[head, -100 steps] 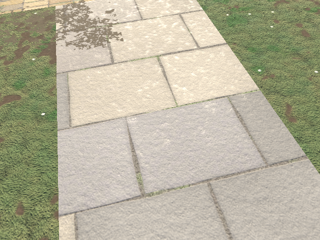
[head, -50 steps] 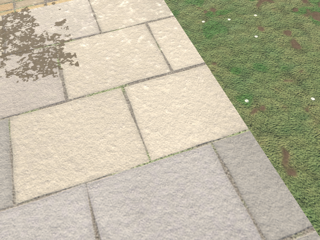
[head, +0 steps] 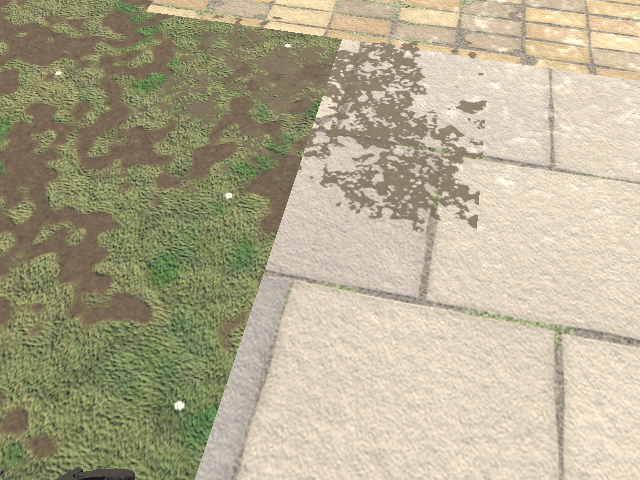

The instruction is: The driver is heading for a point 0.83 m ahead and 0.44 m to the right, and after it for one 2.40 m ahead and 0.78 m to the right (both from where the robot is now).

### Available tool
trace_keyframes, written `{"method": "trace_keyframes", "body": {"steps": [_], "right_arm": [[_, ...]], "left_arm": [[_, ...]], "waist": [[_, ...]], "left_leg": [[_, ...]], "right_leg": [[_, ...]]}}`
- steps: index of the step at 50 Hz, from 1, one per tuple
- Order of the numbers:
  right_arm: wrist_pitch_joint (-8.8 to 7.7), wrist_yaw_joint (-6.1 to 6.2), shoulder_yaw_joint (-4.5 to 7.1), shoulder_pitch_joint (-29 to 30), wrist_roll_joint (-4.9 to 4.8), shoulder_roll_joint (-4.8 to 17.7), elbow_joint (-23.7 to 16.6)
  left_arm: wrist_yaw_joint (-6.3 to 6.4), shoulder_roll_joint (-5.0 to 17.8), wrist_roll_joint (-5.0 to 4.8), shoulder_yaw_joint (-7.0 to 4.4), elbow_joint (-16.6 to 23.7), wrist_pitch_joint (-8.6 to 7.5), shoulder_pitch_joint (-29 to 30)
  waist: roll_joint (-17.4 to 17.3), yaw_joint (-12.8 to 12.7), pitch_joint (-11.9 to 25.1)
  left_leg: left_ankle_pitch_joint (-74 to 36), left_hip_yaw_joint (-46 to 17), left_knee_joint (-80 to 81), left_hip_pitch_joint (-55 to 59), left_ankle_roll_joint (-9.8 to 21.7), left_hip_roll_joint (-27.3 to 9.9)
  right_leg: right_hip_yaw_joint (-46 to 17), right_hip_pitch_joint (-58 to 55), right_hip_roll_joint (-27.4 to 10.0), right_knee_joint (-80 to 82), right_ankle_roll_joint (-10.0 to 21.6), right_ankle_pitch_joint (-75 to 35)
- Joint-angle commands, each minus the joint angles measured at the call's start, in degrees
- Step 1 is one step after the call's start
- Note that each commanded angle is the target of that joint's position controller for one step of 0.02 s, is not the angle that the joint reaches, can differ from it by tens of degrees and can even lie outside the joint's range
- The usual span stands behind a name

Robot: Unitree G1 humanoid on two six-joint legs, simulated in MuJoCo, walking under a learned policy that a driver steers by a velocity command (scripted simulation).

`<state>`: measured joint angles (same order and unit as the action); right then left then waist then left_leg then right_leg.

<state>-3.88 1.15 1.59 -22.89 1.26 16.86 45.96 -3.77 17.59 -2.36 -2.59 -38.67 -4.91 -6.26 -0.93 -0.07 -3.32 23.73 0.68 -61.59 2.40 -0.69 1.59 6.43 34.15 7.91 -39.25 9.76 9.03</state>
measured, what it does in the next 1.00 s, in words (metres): walks ahead, turning right: left foot, then right foot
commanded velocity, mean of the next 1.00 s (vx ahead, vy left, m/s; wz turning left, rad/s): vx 0.99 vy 0.00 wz -0.90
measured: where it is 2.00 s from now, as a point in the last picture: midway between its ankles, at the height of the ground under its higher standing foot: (637, 130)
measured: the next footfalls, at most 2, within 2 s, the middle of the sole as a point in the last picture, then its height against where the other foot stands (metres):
left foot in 0.38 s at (271, 401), level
right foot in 0.86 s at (467, 315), level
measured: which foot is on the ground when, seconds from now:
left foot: up 0.00-0.36, down 0.38-0.86, up 0.88-1.00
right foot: down 0.00-0.38, up 0.40-0.84, down 0.86-1.00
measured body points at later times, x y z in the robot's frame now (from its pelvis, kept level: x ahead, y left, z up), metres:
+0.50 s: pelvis +0.45 +0.03 +0.03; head +0.46 +0.01 +0.48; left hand +0.65 +0.25 -0.07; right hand +0.49 -0.29 -0.04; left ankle +0.56 +0.14 -0.69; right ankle +0.27 -0.01 -0.57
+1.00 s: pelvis +0.77 -0.23 +0.03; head +0.78 -0.26 +0.48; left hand +1.05 -0.14 -0.07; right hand +0.66 -0.52 -0.06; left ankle +0.88 -0.06 -0.58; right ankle +0.78 -0.28 -0.69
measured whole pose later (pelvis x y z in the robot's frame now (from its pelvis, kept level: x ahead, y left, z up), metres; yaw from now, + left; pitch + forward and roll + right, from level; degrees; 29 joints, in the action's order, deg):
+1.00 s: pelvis +0.77 -0.23 +0.03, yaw -56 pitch -2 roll +0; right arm -8.7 0.2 0.6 -10.1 -0.9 15.1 37.6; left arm -2.5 17.4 -0.2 -3.7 -39.3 -3.0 -19.8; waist -0.7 -0.7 -4.3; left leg 18.6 -7.7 -75.8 -24.7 0.6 -3.1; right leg 0.4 18.5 9.8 -34.2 9.9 13.9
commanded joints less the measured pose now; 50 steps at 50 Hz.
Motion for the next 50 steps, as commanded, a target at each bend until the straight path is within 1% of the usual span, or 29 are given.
{"method": "trace_keyframes", "body": {"steps": [1,2,3,4,6,9,12,16,18,19,20,21,22,24,26,29,32,36,38,40,41,42,43,44,45,46,47,48,50], "right_arm": [[-6.29,-2.25,0.17,8.9,-4.31,7.4,-12.9],[-6.89,-2.06,-0.28,11.8,-3.3,6.5,-13.8],[-6.66,-1.73,-0.28,11.5,-1.75,5.6,-13.2],[-5.89,-1.68,-0.27,9.5,-1.15,5.2,-12.6],[-4.53,-1.1,-0.09,8.6,-0.45,5.4,-12.3],[-4.37,-0.59,-0.87,18.2,1.28,3.7,-16.7],[-4.7,-0.83,-1.01,25.1,-0.12,1.6,-19.1],[-5.09,-0.7,1.42,27.1,-3.32,5.8,-20.0],[-5.69,-0.63,3.92,16.1,-3.96,9.3,-18.0],[-5.32,-0.17,4.74,2.5,-4.0,10.8,-16.1],[-4.73,-0.25,5.4,-4.5,-1.45,15.4,-14.5],[-4.38,-1.52,5.58,-4.7,-1.51,14.7,-13.1],[-3.79,-1.06,4.82,-1.0,-1.56,9.4,-14.7],[-2.72,-0.71,4.17,0.8,-0.35,7.3,-12.3],[-3.0,-0.82,3.25,3.7,0.16,4.3,-10.1],[-3.16,-1.41,2.9,5.2,-1.71,2.5,-7.2],[-3.3,-0.98,3.49,8.0,-0.9,5.5,-6.4],[-3.26,-0.49,3.93,3.6,-0.78,8.9,-3.8],[-2.81,-0.25,4.34,2.3,-0.63,12.0,-3.0],[-1.55,0.51,5.07,1.3,-0.8,15.5,-2.8],[-0.83,0.67,5.42,3.2,-0.88,16.8,-3.6],[-0.79,0.56,5.46,6.6,-1.13,16.5,-5.5],[-1.68,0.37,4.31,7.9,-1.58,12.0,-6.1],[-4.06,-0.53,1.02,0.1,-0.76,2.0,-10.2],[-6.74,-1.11,0.96,4.9,-2.51,6.8,-13.0],[-7.57,-1.02,1.41,12.2,-4.06,9.0,-14.7],[-7.68,-0.7,1.18,13.3,-3.67,7.9,-14.6],[-6.99,-0.39,1.2,12.0,-2.15,7.0,-13.0],[-4.33,-0.94,1.59,5.4,-1.77,7.1,-9.8]], "left_arm": [[2.12,8.8,2.38,-3.53,-1.1,0.09,-21.6],[1.59,7.4,2.58,-3.04,-0.8,-0.58,-17.9],[1.48,6.3,2.68,-2.62,0.3,-1.12,-14.2],[1.79,6.0,3.18,-2.39,1.5,-1.12,-10.9],[2.25,5.1,1.63,-2.15,1.9,-0.76,-9.2],[3.81,5.8,0.57,-2.24,1.4,-0.91,-10.5],[4.33,7.3,-0.37,-3.01,-0.3,-0.31,-14.5],[4.95,6.0,-1.05,-3.15,-2.0,0.93,-17.0],[4.6,6.4,0.17,-3.26,-1.9,1.85,-15.6],[3.98,4.1,2.04,-2.23,-0.2,2.06,-13.5],[3.52,-4.7,1.29,0.21,1.5,1.54,-23.4],[3.85,-1.7,-2.19,1.28,3.2,1.18,-23.6],[4.38,3.4,-1.98,0.17,2.6,1.6,-16.8],[3.95,5.4,1.19,-0.66,4.7,1.7,-5.7],[3.03,3.4,0.1,-0.84,6.2,2.47,-4.8],[2.3,0.3,-0.57,-0.03,7.9,4.15,-4.1],[1.61,0.9,0.07,0.3,9.0,3.93,-1.6],[-0.14,1.6,0.55,0.39,10.7,2.76,7.7],[-0.99,2.7,0.21,-0.11,11.3,2.14,9.3],[-0.99,6.0,-0.41,-1.78,10.9,2.33,4.8],[-0.73,8.7,-0.79,-3.35,9.0,2.9,-4.1],[-0.13,12.9,-0.63,-5.73,4.8,3.72,-19.1],[1.13,14.5,-1.1,-6.68,1.1,4.51,-27.4],[1.32,17.7,0.49,-5.9,3.7,3.78,-20.3],[1.53,14.2,1.55,-5.4,5.9,2.66,-20.6],[1.59,11.9,1.92,-4.97,5.2,1.45,-20.7],[1.27,10.8,1.93,-4.5,4.9,0.38,-17.5],[1.19,9.1,2.08,-3.91,5.1,-0.2,-13.4],[2.03,4.8,2.79,-2.43,5.4,-0.33,-7.5]], "waist": [[6.6,-8.1,15.1],[-4.6,-4.0,8.1],[-6.0,-0.8,5.6],[-4.2,2.2,2.5],[-1.4,4.1,-1.2],[0.3,1.3,-5.6],[2.7,-3.6,-2.5],[6.2,-4.3,-0.2],[7.0,2.7,7.1],[6.8,9.5,17.6],[-15.5,4.9,28.9],[-28.2,4.8,29.6],[-17.6,7.4,19.2],[-0.7,7.8,6.7],[-3.6,4.2,2.2],[-4.2,1.4,-0.6],[-2.5,-0.2,-3.9],[2.2,3.3,-7.1],[0.0,2.4,-5.4],[-6.1,-2.3,-0.2],[-8.4,-7.7,4.5],[-7.8,-14.9,11.1],[1.6,-16.6,10.6],[21.2,-3.7,15.3],[14.6,-7.7,25.3],[5.9,-7.8,15.7],[-3.0,-3.6,8.1],[-6.4,-0.2,4.5],[-1.9,4.4,1.5]], "left_leg": [[-1.9,-11.7,-29.2,-49.4,3.2,0.5],[-4.4,-11.1,-22.3,-45.8,4.6,-1.7],[-5.6,-11.4,-17.3,-41.6,4.7,-3.2],[-6.1,-11.8,-15.1,-38.5,4.2,-4.4],[-6.0,-9.9,-8.5,-37.2,2.0,-6.1],[-17.9,-5.1,8.7,-31.7,-1.9,-5.1],[-32.6,-3.5,24.3,-19.2,-3.8,-0.9],[-28.2,-8.4,35.1,-20.9,-4.3,-0.8],[-21.0,-7.2,35.3,-10.8,-1.5,-0.9],[-14.7,-10.0,28.9,6.9,1.2,-6.7],[5.8,-38.3,34.3,29.6,10.1,-22.6],[28.9,-59.5,43.3,30.4,13.2,-28.6],[27.2,-51.4,45.2,22.8,10.8,-25.0],[2.3,-30.8,44.7,7.9,7.6,-19.5],[-7.2,-20.6,46.7,-0.8,7.3,-16.7],[-14.3,-11.7,49.2,-5.2,7.5,-16.6],[-20.7,-2.4,52.8,-9.3,7.3,-15.8],[-29.7,7.9,55.3,-5.9,4.3,-13.6],[-54.0,11.5,52.0,-3.2,2.3,-13.2],[-84.2,12.6,40.8,2.1,1.7,-14.7],[-92.9,12.3,29.4,0.9,2.4,-15.8],[-91.2,10.8,13.0,-7.9,2.9,-15.4],[-41.3,10.4,-10.5,-23.9,0.8,-7.1],[8.9,1.7,-31.9,-45.8,-0.6,2.2],[4.8,-10.1,-32.3,-52.0,1.8,1.0],[0.4,-9.8,-27.0,-54.0,3.2,-1.1],[-3.0,-9.8,-20.4,-51.4,3.3,-3.2],[-5.0,-10.1,-15.9,-45.8,2.6,-5.2],[-7.6,-8.8,-9.9,-39.3,0.2,-9.0]], "right_leg": [[-56.5,-54.2,-21.4,26.2,12.1,36.6],[-52.4,-41.4,-19.6,28.0,10.0,29.1],[-47.3,-32.1,-16.7,27.7,10.1,23.1],[-42.8,-24.5,-13.6,29.0,10.5,19.5],[-36.7,-15.7,-10.5,30.3,10.7,14.6],[-29.2,-3.3,-6.3,31.6,9.0,6.3],[-27.8,-0.5,-4.7,29.4,4.6,7.5],[-34.3,-18.8,-7.5,20.0,1.7,6.8],[-32.9,-24.7,-7.5,5.5,-1.3,-10.5],[-29.5,-18.1,-6.4,-10.7,-3.4,-11.9],[-22.4,0.9,0.4,-32.8,-5.9,21.1],[-18.1,13.4,-4.9,-44.6,-6.3,20.5],[-16.1,17.2,-8.0,-47.1,-6.8,14.2],[-13.3,15.4,-11.6,-42.9,-6.6,9.3],[-13.5,12.0,-15.0,-39.2,-6.4,7.6],[-12.5,14.7,-17.5,-37.9,-6.1,7.0],[-11.5,15.1,-17.8,-31.0,-7.5,-1.9],[-4.0,10.8,-14.7,-13.7,-5.4,-13.1],[1.6,2.2,-10.0,-7.0,-3.1,-13.1],[5.2,-6.0,-4.8,-7.0,-1.4,-6.5],[5.0,-15.9,-3.2,-7.8,0.2,-2.8],[1.8,-35.1,-3.0,-5.0,3.0,-3.1],[-7.0,-51.1,-6.8,1.4,5.6,-5.9],[-37.4,-62.8,-16.9,6.4,15.0,4.1],[-56.7,-65.0,-22.8,20.2,18.5,26.9],[-57.0,-56.5,-22.4,25.8,14.6,29.7],[-52.9,-44.7,-21.1,26.9,12.6,24.9],[-46.6,-34.8,-18.1,26.3,10.9,18.3],[-35.3,-22.9,-14.7,27.2,9.9,11.1]]}}
Keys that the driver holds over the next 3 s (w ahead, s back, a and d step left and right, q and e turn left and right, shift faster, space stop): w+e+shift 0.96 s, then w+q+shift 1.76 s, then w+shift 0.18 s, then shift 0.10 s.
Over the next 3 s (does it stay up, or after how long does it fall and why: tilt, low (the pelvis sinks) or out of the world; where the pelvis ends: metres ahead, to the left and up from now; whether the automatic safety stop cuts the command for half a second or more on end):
stays up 2.29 -0.89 0.04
